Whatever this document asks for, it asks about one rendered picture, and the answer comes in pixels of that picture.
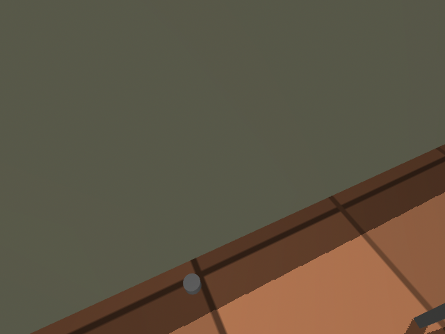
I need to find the tin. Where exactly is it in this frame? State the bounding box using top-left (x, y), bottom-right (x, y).
top-left (183, 273), bottom-right (202, 295)

